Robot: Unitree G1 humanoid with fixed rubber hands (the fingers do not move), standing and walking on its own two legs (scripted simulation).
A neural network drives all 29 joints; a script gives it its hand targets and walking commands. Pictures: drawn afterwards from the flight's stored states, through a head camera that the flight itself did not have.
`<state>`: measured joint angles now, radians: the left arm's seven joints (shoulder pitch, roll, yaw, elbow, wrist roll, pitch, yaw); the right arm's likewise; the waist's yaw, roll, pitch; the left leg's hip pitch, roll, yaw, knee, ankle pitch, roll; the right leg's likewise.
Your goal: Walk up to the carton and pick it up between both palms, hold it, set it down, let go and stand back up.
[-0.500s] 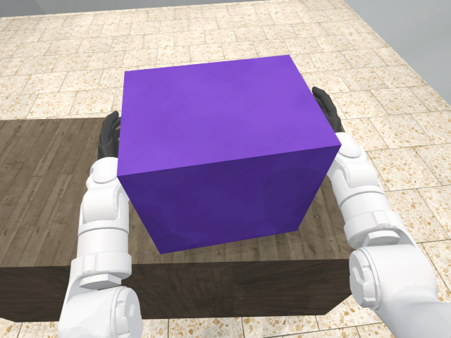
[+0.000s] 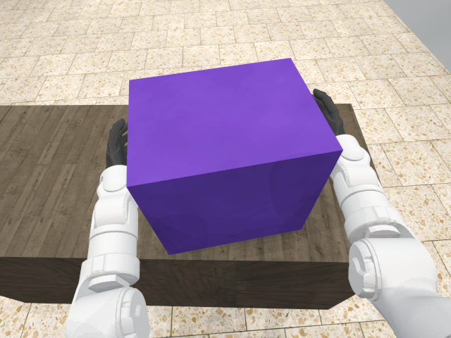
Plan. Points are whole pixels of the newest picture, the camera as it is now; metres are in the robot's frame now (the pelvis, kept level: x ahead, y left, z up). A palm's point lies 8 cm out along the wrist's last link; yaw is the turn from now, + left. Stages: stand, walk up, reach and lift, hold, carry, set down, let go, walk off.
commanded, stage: set down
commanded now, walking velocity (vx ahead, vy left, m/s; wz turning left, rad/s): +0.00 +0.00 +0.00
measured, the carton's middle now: (225, 163) +0.41 +0.03 +0.05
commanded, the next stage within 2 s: none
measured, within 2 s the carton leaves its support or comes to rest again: rests again in 0.68 s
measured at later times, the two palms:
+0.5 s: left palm (126, 175) +0.37 +0.21 +0.05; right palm (321, 139) +0.45 -0.16 +0.07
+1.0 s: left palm (128, 179) +0.37 +0.21 +0.04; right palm (320, 143) +0.45 -0.16 +0.06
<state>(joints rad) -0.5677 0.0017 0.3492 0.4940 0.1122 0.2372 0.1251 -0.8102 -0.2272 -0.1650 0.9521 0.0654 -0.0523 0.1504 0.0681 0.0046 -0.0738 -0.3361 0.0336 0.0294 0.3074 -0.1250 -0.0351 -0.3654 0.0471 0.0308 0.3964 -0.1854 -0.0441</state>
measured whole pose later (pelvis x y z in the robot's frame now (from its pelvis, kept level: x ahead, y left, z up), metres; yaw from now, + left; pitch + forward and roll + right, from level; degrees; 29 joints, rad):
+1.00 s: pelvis +0.01 +0.00 +0.00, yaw +0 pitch +13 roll +1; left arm -0.55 -0.01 0.36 0.72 0.11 -0.04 0.14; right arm -0.81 -0.23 -0.17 1.12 0.04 -0.27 0.16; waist 0.08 0.00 -0.08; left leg -0.39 0.04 0.03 0.31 -0.13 -0.04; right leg -0.42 0.05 0.02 0.40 -0.19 -0.05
